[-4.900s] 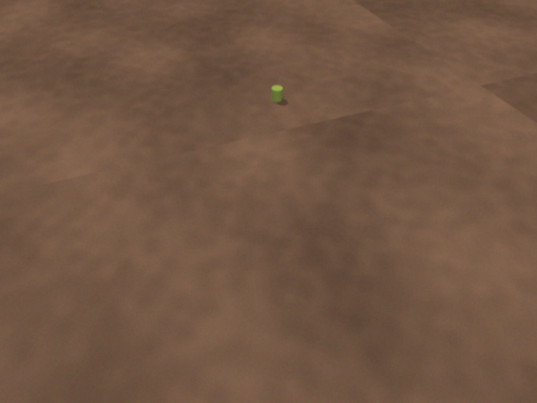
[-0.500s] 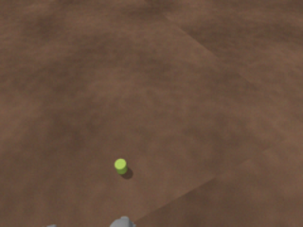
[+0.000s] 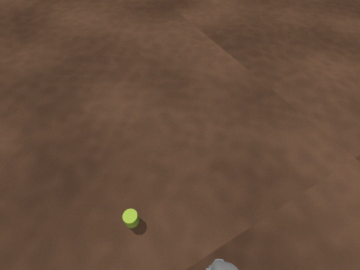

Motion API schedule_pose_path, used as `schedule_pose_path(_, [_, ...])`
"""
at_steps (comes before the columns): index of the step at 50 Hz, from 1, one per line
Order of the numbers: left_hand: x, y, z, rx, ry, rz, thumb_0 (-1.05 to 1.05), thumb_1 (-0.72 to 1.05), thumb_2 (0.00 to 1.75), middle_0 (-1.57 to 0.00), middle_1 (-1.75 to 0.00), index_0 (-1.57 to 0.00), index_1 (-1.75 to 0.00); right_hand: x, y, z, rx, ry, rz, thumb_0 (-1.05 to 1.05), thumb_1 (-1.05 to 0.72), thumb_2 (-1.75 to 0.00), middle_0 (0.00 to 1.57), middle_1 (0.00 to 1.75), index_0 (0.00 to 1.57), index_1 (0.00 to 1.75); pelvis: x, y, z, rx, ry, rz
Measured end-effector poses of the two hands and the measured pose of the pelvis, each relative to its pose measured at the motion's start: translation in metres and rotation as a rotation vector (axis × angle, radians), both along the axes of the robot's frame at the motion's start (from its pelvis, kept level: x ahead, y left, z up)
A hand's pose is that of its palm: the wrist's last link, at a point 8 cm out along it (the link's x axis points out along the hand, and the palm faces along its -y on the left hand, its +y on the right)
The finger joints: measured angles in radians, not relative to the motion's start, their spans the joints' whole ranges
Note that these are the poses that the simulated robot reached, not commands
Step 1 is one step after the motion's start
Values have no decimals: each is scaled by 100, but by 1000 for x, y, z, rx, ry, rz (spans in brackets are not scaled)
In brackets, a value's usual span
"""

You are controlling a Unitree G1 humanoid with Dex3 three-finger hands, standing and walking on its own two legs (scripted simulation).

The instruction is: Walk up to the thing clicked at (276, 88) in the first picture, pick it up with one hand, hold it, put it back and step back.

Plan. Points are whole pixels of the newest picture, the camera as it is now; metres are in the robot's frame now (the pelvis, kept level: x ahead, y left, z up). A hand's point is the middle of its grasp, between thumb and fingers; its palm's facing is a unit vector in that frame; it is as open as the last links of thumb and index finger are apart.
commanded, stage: walk up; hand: left
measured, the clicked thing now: (131, 218) +0.46 +0.25 -0.72
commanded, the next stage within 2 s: stand in 1.58 s
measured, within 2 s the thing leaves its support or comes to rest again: neither
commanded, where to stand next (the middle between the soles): +0.08 +0.00 m, yaw +2 degrees
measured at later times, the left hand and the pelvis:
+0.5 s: hand out of the picture +0.13 +0.26 -0.15, palm faces +0.00 -0.94 -0.34, open 7.3 cm; pelvis +0.05 +0.00 +0.00, yaw +1 degrees
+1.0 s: hand (79, 269) +0.15 +0.24 -0.13, palm faces +0.02 -0.94 -0.34, open 7.3 cm; pelvis +0.07 -0.01 +0.02, yaw +1 degrees
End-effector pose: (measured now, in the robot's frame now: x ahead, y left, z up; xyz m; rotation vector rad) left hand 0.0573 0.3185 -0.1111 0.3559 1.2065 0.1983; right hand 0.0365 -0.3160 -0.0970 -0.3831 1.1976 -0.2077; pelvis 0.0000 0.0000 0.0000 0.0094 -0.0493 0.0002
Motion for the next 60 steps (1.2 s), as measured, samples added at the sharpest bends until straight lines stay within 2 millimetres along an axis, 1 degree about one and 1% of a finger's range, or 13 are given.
schedule_pose_path(3, [19, -12, -3, 19, -28, -7, 0, 91, 90, -20, -30, -20, -30, 19, -6, -20, 26, -1, -5, 1, -90, -90, 20, 30, 21, 31, 10, -9, -10, -10, 0, -7])
schedule_pose_path(5, [29, -21, -1, 12, -48, -19, 0, 91, 90, -20, -30, -20, -30, 31, -6, -26, 39, -6, -1, 1, -90, -90, 20, 30, 21, 30, 13, -12, -11, -11, -2, -5])
schedule_pose_path(7, [36, -26, 3, 4, -69, -20, 0, 91, 90, -20, -30, -21, -30, 43, -3, -27, 49, -8, 12, 1, -90, -90, 20, 30, 21, 30, 17, -12, -8, -7, -1, 1])
schedule_pose_path(9, [42, -28, 6, 2, -83, -23, 0, 91, 89, -20, -30, -21, -30, 53, -1, -26, 55, -14, 24, 1, -90, -90, 20, 30, 21, 30, 21, -11, -6, -5, 3, 6])
schedule_pose_path(12, [50, -23, 5, -3, -95, -20, 0, 91, 89, -20, -30, -21, -30, 64, 2, -22, 46, -22, 39, 1, -90, -90, 20, 30, 21, 30, 27, -7, -6, -6, 8, 8])
schedule_pose_path(15, [57, -16, -2, -12, -90, 3, 0, 90, 89, -20, -30, -21, -31, 67, 4, -20, 21, -27, 34, 1, -90, -90, 20, 30, 21, 30, 33, -2, -9, 11, 2, 8])
schedule_pose_path(19, [62, -14, -5, -25, -60, 20, 0, 91, 90, -20, -30, -21, -30, 71, 6, -13, 17, -10, 21, 1, -90, -90, 20, 30, 21, 30, 43, -1, -3, -2, 2, 5])
schedule_pose_path(25, [66, -18, -3, -36, -27, 32, 0, 91, 90, -20, -30, -21, -30, 90, 7, -5, 25, -10, 20, 1, -90, -90, 20, 30, 21, 30, 53, -4, 5, -9, 2, 9])
schedule_pose_path(32, [72, -24, 5, -38, -7, 47, 0, 91, 90, -20, -30, -21, -30, 117, 7, -2, 41, -26, 27, 1, -90, -90, 20, 30, 21, 30, 60, -7, 12, -9, 5, 15])
schedule_pose_path(37, [77, -28, 10, -35, -1, 55, 0, 91, 90, -20, -30, -21, -30, 130, 8, -2, 54, -32, 29, 1, -90, -90, 20, 30, 21, 30, 64, -9, 16, -8, 8, 18])
schedule_pose_path(41, [81, -30, 12, -34, -2, 63, 0, 91, 90, -20, -30, -21, -30, 134, 8, -2, 61, -27, 29, 1, -90, -90, 20, 30, 21, 30, 67, -11, 18, -8, 11, 20])
schedule_pose_path(45, [84, -32, 14, -32, 0, 65, 0, 91, 90, -20, -30, -21, -30, 134, 7, -3, 65, -14, 22, 1, -90, -90, 20, 30, 21, 30, 70, -13, 19, -8, 11, 21])
schedule_pose_path(60, [95, -37, 13, -40, -6, 60, 0, 91, 90, -20, -30, -21, -30, 118, 2, -3, 58, 26, -11, 1, -90, -90, 20, 30, 21, 30, 75, -15, 20, -9, 10, 19])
